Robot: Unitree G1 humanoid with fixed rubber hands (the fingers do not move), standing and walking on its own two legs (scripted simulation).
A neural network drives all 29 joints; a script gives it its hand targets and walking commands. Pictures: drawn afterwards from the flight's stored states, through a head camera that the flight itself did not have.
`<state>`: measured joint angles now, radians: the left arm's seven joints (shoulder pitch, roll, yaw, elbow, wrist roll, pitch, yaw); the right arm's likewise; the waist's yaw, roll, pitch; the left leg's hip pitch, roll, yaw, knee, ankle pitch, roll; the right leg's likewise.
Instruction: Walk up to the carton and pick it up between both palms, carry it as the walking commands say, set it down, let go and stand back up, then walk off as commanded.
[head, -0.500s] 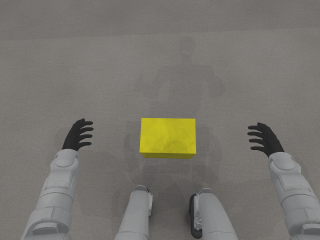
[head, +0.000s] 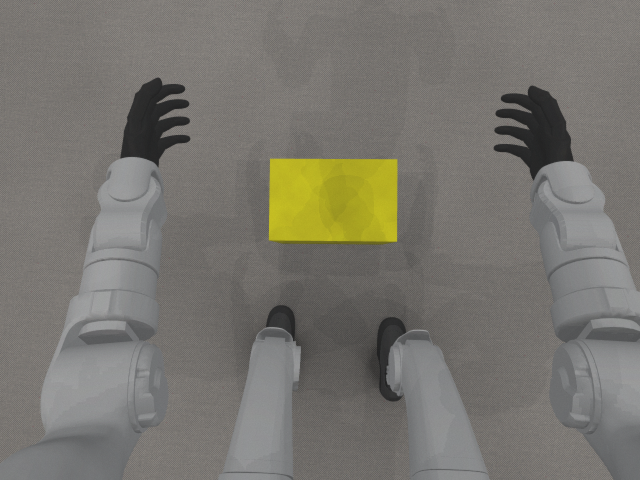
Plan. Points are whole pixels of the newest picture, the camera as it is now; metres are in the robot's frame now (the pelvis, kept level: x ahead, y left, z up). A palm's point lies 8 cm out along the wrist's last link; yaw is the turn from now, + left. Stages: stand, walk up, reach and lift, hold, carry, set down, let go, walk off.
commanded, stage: reach and lift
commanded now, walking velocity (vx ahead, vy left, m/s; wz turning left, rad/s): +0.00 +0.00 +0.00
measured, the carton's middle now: (332, 206) +0.46 +0.01 -0.56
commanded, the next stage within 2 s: none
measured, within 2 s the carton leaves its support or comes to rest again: neither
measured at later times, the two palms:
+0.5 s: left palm (198, 170) +0.47 +0.20 -0.22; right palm (508, 180) +0.45 -0.24 -0.22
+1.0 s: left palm (235, 194) +0.46 +0.19 -0.37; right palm (466, 201) +0.44 -0.23 -0.38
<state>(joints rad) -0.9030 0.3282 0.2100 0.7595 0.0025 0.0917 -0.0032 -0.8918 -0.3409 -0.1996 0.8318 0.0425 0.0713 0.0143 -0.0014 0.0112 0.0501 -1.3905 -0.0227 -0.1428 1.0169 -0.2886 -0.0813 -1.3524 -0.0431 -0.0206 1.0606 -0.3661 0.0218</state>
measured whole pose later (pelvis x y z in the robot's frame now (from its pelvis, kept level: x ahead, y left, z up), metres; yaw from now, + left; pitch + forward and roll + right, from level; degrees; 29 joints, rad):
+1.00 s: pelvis -0.05 +0.00 -0.21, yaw -4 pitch +46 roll -1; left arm -1.14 0.31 0.26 0.93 -0.05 0.06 0.05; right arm -1.17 -0.34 -0.24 0.99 0.11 0.08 -0.05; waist 0.03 0.01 0.08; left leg -2.16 -0.02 -0.14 1.85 -0.49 -0.10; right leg -2.14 0.01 0.02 1.88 -0.54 0.03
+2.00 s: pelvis -0.06 +0.00 -0.28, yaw -4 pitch +38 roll -1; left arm -1.34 0.37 0.10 1.05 -0.20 0.00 0.11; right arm -1.38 -0.37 -0.07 1.10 0.22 0.02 -0.08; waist 0.04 0.01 0.37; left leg -2.26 -0.02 -0.14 2.08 -0.49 -0.12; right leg -2.23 0.01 0.02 2.11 -0.56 0.04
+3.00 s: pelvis -0.07 +0.00 -0.28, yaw -4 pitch +33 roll -1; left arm -1.44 0.37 0.10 1.05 -0.22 0.11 0.11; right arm -1.48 -0.36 -0.07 1.07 0.21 0.13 -0.11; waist 0.03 0.01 0.48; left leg -2.19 -0.03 -0.14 2.10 -0.49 -0.12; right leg -2.17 0.01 0.03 2.14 -0.55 0.04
